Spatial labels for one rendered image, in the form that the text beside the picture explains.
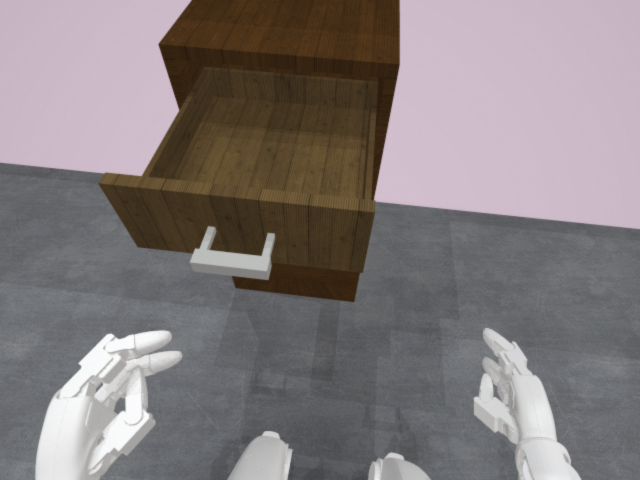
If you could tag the robot thigh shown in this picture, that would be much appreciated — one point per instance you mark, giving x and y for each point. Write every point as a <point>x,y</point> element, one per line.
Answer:
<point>395,469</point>
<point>265,458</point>

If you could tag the robot right thigh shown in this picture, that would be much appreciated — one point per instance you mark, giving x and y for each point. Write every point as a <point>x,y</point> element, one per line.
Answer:
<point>395,469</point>

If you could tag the drawer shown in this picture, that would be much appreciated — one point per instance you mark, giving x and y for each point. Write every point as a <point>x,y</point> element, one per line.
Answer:
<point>252,153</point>

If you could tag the cabinet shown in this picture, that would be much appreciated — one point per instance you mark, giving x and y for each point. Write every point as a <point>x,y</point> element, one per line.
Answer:
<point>347,39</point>

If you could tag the robot left hand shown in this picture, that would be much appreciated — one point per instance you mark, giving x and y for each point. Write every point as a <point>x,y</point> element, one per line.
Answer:
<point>77,417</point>

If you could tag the robot right hand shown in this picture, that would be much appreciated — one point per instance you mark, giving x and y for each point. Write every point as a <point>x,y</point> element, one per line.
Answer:
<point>518,388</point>

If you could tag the robot left thigh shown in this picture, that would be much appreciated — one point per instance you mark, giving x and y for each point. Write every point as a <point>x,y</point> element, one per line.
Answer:
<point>265,458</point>

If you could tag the robot right forearm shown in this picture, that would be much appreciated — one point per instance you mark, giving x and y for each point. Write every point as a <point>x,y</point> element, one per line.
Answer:
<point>539,458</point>

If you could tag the handle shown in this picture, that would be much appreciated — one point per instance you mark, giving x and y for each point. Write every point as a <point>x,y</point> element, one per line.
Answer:
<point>232,264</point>

